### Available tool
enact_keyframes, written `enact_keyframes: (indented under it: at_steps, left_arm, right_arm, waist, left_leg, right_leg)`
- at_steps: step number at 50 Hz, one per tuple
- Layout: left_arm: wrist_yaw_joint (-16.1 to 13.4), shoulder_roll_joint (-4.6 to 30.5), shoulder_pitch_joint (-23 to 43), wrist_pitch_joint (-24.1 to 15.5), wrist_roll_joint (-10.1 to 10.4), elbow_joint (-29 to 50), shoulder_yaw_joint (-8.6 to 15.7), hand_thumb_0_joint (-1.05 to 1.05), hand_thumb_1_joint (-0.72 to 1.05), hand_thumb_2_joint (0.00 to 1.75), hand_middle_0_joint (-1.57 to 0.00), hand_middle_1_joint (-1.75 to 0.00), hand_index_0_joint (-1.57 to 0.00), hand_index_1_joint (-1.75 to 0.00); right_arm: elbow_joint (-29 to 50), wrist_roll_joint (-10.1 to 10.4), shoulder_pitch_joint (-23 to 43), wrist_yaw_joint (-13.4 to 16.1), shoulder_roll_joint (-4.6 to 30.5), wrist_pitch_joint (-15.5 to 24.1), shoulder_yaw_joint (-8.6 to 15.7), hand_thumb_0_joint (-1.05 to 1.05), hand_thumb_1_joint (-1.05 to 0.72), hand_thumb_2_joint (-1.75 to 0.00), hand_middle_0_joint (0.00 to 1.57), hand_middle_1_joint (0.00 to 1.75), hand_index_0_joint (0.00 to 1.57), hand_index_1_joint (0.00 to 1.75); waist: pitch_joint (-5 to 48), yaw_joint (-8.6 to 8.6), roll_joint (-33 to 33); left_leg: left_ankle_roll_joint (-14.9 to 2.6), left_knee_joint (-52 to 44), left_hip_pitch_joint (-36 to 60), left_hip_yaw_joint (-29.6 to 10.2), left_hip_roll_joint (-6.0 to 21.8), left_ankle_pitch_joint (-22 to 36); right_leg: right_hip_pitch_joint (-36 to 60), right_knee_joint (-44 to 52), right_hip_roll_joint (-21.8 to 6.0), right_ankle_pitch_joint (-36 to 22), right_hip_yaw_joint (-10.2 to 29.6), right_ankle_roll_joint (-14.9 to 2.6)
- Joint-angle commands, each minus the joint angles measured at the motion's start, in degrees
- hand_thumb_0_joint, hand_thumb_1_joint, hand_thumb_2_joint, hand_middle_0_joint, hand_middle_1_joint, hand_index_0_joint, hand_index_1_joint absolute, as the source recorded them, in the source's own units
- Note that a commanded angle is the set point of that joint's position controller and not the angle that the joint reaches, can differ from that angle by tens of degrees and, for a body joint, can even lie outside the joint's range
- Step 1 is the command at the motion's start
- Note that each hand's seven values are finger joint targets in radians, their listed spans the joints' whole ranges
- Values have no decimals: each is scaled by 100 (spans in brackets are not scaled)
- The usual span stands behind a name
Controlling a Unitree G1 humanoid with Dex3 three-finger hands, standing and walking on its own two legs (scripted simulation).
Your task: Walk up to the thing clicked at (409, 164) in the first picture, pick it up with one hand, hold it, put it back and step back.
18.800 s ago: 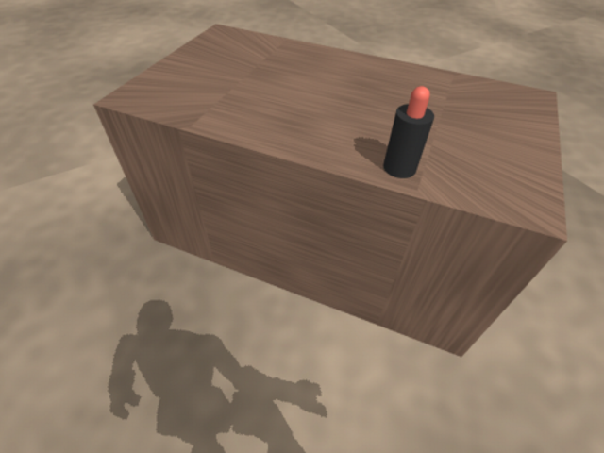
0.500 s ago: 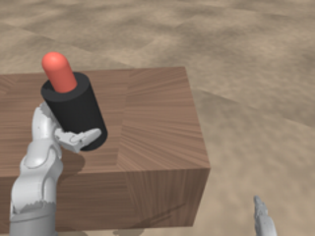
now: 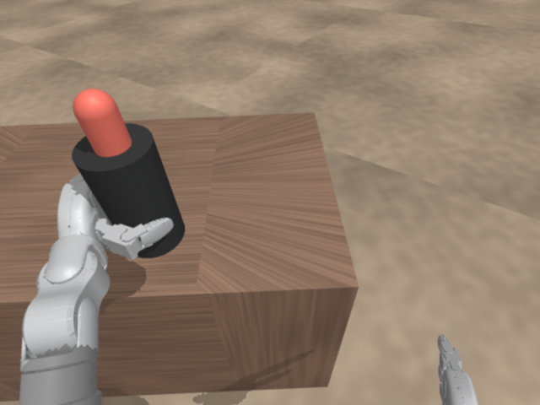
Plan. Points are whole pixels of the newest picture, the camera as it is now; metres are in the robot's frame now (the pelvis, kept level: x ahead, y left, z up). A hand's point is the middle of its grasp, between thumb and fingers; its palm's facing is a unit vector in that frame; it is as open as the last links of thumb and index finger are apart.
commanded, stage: crouch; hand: left
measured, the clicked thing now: (128, 177) +0.33 +0.17 +0.23
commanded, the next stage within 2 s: lower in 1.18 s
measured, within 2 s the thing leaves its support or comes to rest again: neither
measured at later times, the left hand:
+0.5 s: hand (150, 218) +0.40 +0.20 +0.09, palm faces +0.21 -0.98 +0.00, open 11.5 cm
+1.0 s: hand (154, 218) +0.44 +0.21 +0.05, palm faces +0.22 -0.98 +0.00, open 11.5 cm
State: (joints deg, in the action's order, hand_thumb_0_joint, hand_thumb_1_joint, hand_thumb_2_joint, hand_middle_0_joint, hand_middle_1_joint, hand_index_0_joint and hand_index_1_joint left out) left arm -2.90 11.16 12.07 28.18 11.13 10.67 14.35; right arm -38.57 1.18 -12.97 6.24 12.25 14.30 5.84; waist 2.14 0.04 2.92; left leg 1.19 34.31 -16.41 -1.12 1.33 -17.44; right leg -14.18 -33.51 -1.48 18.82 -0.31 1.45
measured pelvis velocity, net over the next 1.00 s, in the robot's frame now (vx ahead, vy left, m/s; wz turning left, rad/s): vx -0.01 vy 0.01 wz -0.03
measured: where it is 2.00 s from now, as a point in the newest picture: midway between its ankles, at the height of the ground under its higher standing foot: outside the picture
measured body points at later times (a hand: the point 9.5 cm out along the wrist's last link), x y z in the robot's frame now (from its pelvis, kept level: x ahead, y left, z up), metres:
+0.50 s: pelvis -0.01 +0.00 -0.01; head +0.02 +0.01 +0.44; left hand +0.38 +0.25 +0.09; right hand +0.13 -0.27 -0.07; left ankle +0.01 +0.13 -0.73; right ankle -0.01 -0.13 -0.73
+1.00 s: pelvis -0.01 +0.01 -0.03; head +0.05 +0.03 +0.42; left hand +0.42 +0.27 +0.05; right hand +0.13 -0.27 -0.08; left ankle +0.01 +0.13 -0.73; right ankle -0.01 -0.13 -0.73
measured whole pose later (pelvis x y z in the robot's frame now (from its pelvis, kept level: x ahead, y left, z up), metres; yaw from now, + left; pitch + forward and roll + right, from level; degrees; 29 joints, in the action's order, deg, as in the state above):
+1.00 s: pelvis -0.01 +0.01 -0.03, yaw -2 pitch +12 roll -2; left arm 0.3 20.8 34.2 -12.5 7.5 -47.7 19.6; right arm -23.6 -0.6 -15.6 2.5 12.5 6.6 3.9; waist 4.3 5.5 -0.8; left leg 0.8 48.3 -38.1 -0.5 2.6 -21.8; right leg -35.6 -45.7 -0.1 21.7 0.9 1.8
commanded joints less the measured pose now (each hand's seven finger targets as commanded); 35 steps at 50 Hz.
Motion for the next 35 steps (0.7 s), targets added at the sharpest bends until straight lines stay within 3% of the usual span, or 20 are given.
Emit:
enact_keyframes:
  at_steps: [1,2,3,6,7,9,14,18,19,21,22,23,24,27,28,30,31,32,33,35]
  left_arm:
    - [163,1011,2470,-615,171,1087,357,0,-7,127,-128,-147,-131,-147]
    - [175,927,2520,-600,128,737,246,0,-5,127,-129,-147,-132,-147]
    - [178,1040,2638,-638,113,722,335,0,-5,126,-129,-146,-131,-146]
    - [235,933,2685,-798,65,-220,272,0,-6,124,-126,-144,-129,-144]
    - [246,1141,3023,-974,67,-30,422,0,-5,122,-125,-142,-127,-142]
    - [258,1191,3333,-1275,6,-306,384,0,-1,121,-123,-140,-126,-140]
    - [173,1725,4083,-2254,-39,-761,665,0,0,123,-121,-140,-124,-140]
    - [174,1908,4261,-2972,-101,-1180,683,0,-3,127,-123,-143,-126,-143]
    - [185,1807,4202,-3067,-135,-1609,550,0,-3,127,-123,-144,-126,-144]
    - [202,2095,4311,-3299,-103,-1877,771,0,-6,128,-125,-146,-128,-145]
    - [196,2245,4604,-3443,-146,-1590,751,0,-4,128,-125,-145,-128,-145]
    - [237,2017,4592,-3477,-141,-2147,586,0,-6,129,-126,-147,-129,-147]
    - [229,2068,4646,-3549,-143,-2116,602,0,-9,128,-125,-145,-128,-145]
    - [262,1978,4238,-3614,-136,-3295,594,0,-8,128,-127,-146,-130,-146]
    - [277,1993,4269,-3664,-124,-3387,624,0,-6,126,-126,-144,-129,-144]
    - [343,1922,4410,-3808,-121,-3485,527,0,-6,123,-125,-142,-128,-142]
    - [347,2091,4413,-3892,-113,-3501,648,0,-5,122,-125,-141,-128,-141]
    - [357,2096,4500,-3968,-109,-3577,641,0,-4,123,-126,-141,-129,-141]
    - [352,2116,4551,-4038,-109,-3647,630,0,-5,123,-126,-142,-129,-142]
    - [355,2199,4771,-4210,-104,-3569,684,0,-8,121,-125,-140,-128,-140]
  right_arm:
    - [723,-22,657,31,536,314,78,0,55,-5,5,5,5,5]
    - [729,-16,646,19,524,333,50,0,55,-5,5,5,5,5]
    - [617,-22,510,27,635,323,153,0,55,-5,5,5,5,5]
    - [607,1,485,-16,754,382,242,0,56,-5,5,5,5,5]
    - [614,-20,388,-42,760,392,235,0,56,-5,5,5,5,5]
    - [734,-23,330,-85,719,427,189,0,56,-5,5,5,5,5]
    - [1091,-19,629,-122,741,549,167,0,55,-5,5,5,5,5]
    - [1341,-59,637,-161,645,528,50,0,54,-5,5,5,5,5]
    - [1391,-50,725,-173,607,501,-9,0,54,-5,5,5,5,5]
    - [1398,-78,643,-149,840,424,155,0,53,-5,5,5,5,5]
    - [1362,-81,569,-159,735,377,104,0,53,-5,5,5,5,5]
    - [1479,-85,574,-175,636,342,-17,0,53,-5,5,5,5,5]
    - [1475,-89,547,-163,722,295,95,0,54,-5,5,5,5,5]
    - [1350,-87,219,-161,850,149,216,0,54,-5,5,5,5,5]
    - [1377,-83,212,-170,956,109,293,0,54,-5,5,5,5,5]
    - [1619,-89,166,-201,862,44,197,0,54,-5,5,5,5,5]
    - [1542,-85,-5,-200,899,-9,269,0,54,-5,5,5,5,5]
    - [1530,-87,-76,-234,735,-48,142,0,54,-5,5,5,5,5]
    - [1576,-96,-89,-237,905,-76,311,0,54,-5,5,5,5,5]
    - [1765,-101,7,-264,844,-120,222,0,53,-5,5,5,5,5]
  waist:
    - [1222,52,-181]
    - [1094,135,-273]
    - [1134,177,-356]
    - [874,294,-540]
    - [1057,303,-607]
    - [1277,327,-579]
    - [1974,216,-99]
    - [2412,168,350]
    - [2359,163,341]
    - [2456,197,298]
    - [2566,175,577]
    - [2355,280,462]
    - [2411,263,448]
    - [1983,407,143]
    - [1897,401,139]
    - [2083,410,73]
    - [2040,436,-3]
    - [2046,407,49]
    - [2147,455,12]
    - [2359,419,91]
  left_leg:
    - [-197,-367,738,189,-202,1271]
    - [-209,-360,720,205,-204,1232]
    - [-221,-351,733,208,-203,1220]
    - [-235,-382,566,201,-197,970]
    - [-243,-363,640,179,-180,992]
    - [-228,-320,696,156,-165,1011]
    - [-176,-53,664,121,-154,1232]
    - [-93,117,649,90,-73,1361]
    - [-92,147,544,85,-68,1379]
    - [-115,224,426,119,-64,1421]
    - [-80,222,471,111,-41,1446]
    - [-82,234,358,116,-21,1331]
    - [-90,231,378,122,-14,1339]
    - [-153,301,-3,168,-10,1205]
    - [-151,278,-55,153,2,1086]
    - [-165,336,-28,153,13,1105]
    - [-182,373,-122,147,4,1098]
    - [-189,430,-203,164,-16,1099]
    - [-186,462,-196,144,1,1153]
    - [-189,553,-151,129,11,1222]
  right_leg:
    - [-91,544,97,-1482,-256,-24]
    - [-229,536,96,-1472,-244,-21]
    - [-264,547,91,-1482,-237,-11]
    - [-509,568,105,-1269,-232,-14]
    - [-459,537,104,-1291,-229,-8]
    - [-512,444,114,-1289,-222,-23]
    - [-447,173,92,-1448,-163,-67]
    - [-545,-28,129,-1446,-161,-123]
    - [-552,-67,136,-1479,-167,-131]
    - [-477,-88,122,-1569,-119,-106]
    - [-569,-146,128,-1559,-124,-140]
    - [-702,-136,153,-1450,-136,-135]
    - [-703,-145,159,-1463,-145,-137]
    - [-923,-171,166,-1425,-117,-108]
    - [-1084,-185,189,-1326,-139,-125]
    - [-1114,-247,199,-1328,-158,-123]
    - [-1170,-282,204,-1327,-162,-115]
    - [-1162,-317,185,-1343,-141,-107]
    - [-1211,-369,205,-1363,-148,-119]
    - [-1294,-467,201,-1380,-144,-129]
